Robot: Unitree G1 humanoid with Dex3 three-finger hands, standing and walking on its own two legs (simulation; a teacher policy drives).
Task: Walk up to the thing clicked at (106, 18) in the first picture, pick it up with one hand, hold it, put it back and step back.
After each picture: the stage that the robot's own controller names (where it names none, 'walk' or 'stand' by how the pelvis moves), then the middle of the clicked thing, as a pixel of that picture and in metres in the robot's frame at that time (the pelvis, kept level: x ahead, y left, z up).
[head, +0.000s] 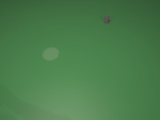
stand; (106, 19) +2.04 -0.33 -0.72
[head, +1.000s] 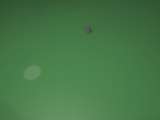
walk; (88, 29) +1.94 +0.08 -0.70
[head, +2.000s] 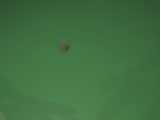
walk; (63, 47) +1.37 +0.31 -0.72
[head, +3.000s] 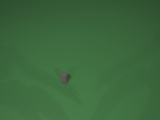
walk; (64, 78) +0.91 +0.24 -0.71
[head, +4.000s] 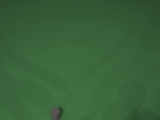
walk; (55, 114) +0.55 +0.20 -0.69
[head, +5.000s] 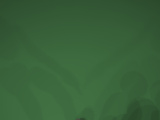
stand; out of the picture +0.45 +0.03 -0.68
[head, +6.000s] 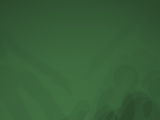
stand; out of the picture +0.42 +0.07 -0.72
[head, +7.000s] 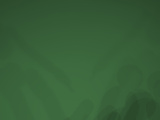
stand; out of the picture +0.40 +0.05 -0.73
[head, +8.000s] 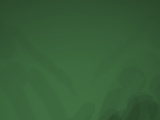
stand; out of the picture +0.40 +0.04 -0.73
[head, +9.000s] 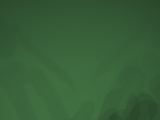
stand; out of the picture +0.39 +0.03 -0.73
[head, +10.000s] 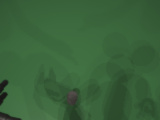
go down; (72, 98) +0.44 +0.03 -0.56
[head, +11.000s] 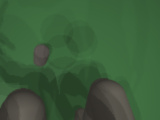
go down; (40, 56) +0.51 +0.09 -0.29
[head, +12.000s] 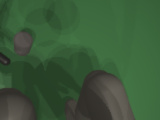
close in; (22, 44) +0.50 +0.10 -0.27
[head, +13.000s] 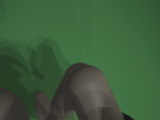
close; out of the picture +0.50 +0.14 -0.27
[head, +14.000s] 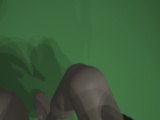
close; out of the picture +0.47 +0.14 -0.27
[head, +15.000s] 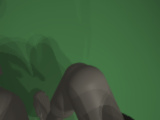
lift; out of the picture +0.41 +0.12 -0.30
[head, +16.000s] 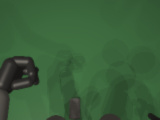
lift; (74, 108) +0.38 +0.03 -0.53
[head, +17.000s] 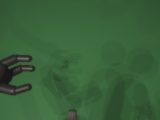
go down; out of the picture +0.35 +0.02 -0.64
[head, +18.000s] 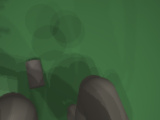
go down; (35, 74) +0.42 +0.06 -0.32
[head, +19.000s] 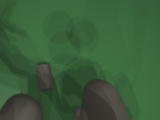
go down; (43, 77) +0.42 +0.05 -0.34
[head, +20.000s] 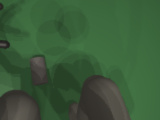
go down; (38, 71) +0.42 +0.06 -0.32
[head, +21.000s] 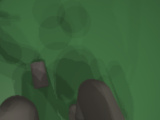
close in; (39, 75) +0.41 +0.05 -0.36
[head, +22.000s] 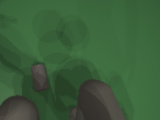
go down; (39, 78) +0.42 +0.05 -0.35
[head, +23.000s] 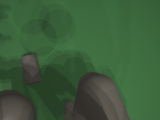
hold; (31, 69) +0.42 +0.07 -0.31
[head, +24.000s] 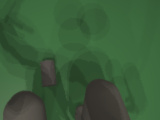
go down; (48, 73) +0.41 +0.04 -0.36
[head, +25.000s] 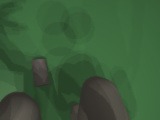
close in; (40, 73) +0.42 +0.06 -0.33
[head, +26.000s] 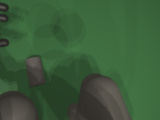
hold; (35, 71) +0.42 +0.07 -0.30
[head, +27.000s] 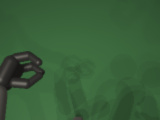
hold; out of the picture +0.36 +0.01 -0.62
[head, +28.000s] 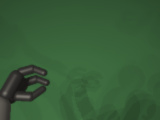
hold; out of the picture +0.33 +0.02 -0.70
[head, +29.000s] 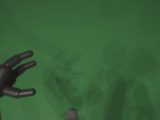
go down; out of the picture +0.36 +0.02 -0.64
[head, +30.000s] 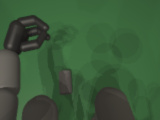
hold; (65, 82) +0.42 +0.03 -0.37
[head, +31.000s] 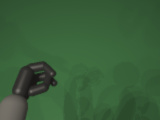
crouch; out of the picture +0.36 +0.02 -0.64
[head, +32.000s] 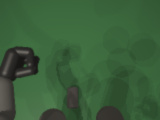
crouch; (72, 97) +0.39 +0.03 -0.50
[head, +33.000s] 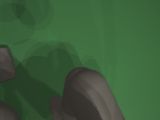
lower; (3, 65) +0.43 +0.10 -0.29
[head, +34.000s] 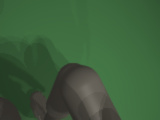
lower; out of the picture +0.43 +0.11 -0.30
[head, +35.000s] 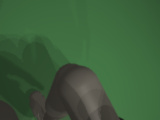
hold; out of the picture +0.42 +0.11 -0.31
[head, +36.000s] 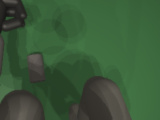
hold; (36, 68) +0.42 +0.08 -0.32
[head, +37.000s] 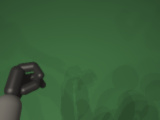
hold; out of the picture +0.37 +0.02 -0.65
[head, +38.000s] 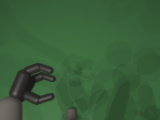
crouch; (71, 118) +0.37 +0.04 -0.64
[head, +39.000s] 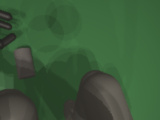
lower; (24, 63) +0.43 +0.09 -0.29
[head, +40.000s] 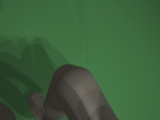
lower; out of the picture +0.43 +0.12 -0.31
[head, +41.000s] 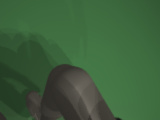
lower; out of the picture +0.42 +0.13 -0.32
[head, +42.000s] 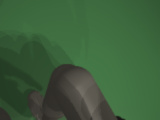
lower; out of the picture +0.42 +0.13 -0.32
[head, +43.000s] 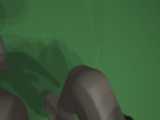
stand; out of the picture +0.43 +0.12 -0.30
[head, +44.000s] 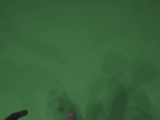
stand; out of the picture +0.37 +0.03 -0.63
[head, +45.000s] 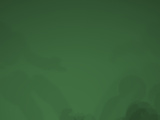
stand; out of the picture +0.35 +0.03 -0.68
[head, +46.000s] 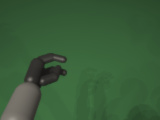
crouch; out of the picture +0.35 +0.03 -0.71
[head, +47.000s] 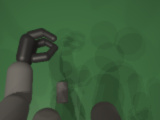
lower; (62, 92) +0.41 +0.05 -0.48
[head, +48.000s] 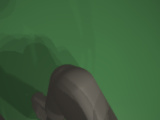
lower; out of the picture +0.43 +0.13 -0.30
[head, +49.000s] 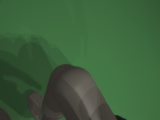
lower; out of the picture +0.43 +0.14 -0.31
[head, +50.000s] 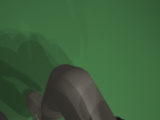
lower; out of the picture +0.42 +0.14 -0.32
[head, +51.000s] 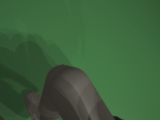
withdraw; out of the picture +0.43 +0.14 -0.32
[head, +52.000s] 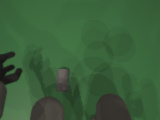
stand; (62, 80) +0.43 +0.06 -0.42
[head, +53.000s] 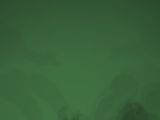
stand; out of the picture +0.36 +0.03 -0.67
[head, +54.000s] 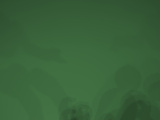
crouch; out of the picture +0.36 +0.04 -0.67
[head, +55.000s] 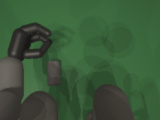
lower; (53, 73) +0.44 +0.07 -0.36
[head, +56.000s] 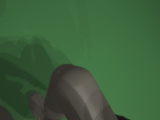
lower; out of the picture +0.44 +0.15 -0.31
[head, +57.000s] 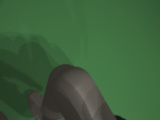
lower; out of the picture +0.43 +0.15 -0.31
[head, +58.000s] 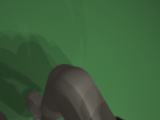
lower; out of the picture +0.43 +0.15 -0.31
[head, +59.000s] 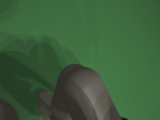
stand; out of the picture +0.43 +0.15 -0.30
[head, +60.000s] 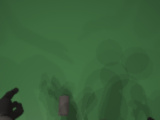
stand; (63, 105) +0.41 +0.06 -0.57
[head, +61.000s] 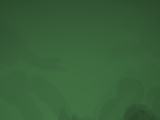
stand; out of the picture +0.36 +0.05 -0.68
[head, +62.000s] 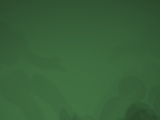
stand; out of the picture +0.36 +0.05 -0.68
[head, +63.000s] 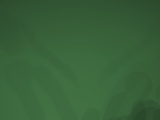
stand; out of the picture +0.36 +0.05 -0.73
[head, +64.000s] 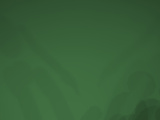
stand; out of the picture +0.36 +0.07 -0.75
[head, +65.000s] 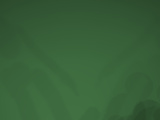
stand; out of the picture +0.36 +0.07 -0.75
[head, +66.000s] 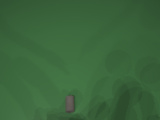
walk; (69, 104) +0.49 +0.08 -0.72
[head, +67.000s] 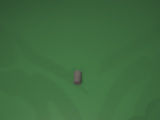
walk; (77, 77) +0.81 +0.12 -0.73
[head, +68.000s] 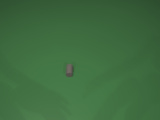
stand; (69, 70) +1.01 +0.09 -0.74
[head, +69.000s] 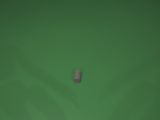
stand; (77, 76) +0.98 +0.09 -0.75
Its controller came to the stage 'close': yes
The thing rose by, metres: 0.01
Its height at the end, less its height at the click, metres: -0.02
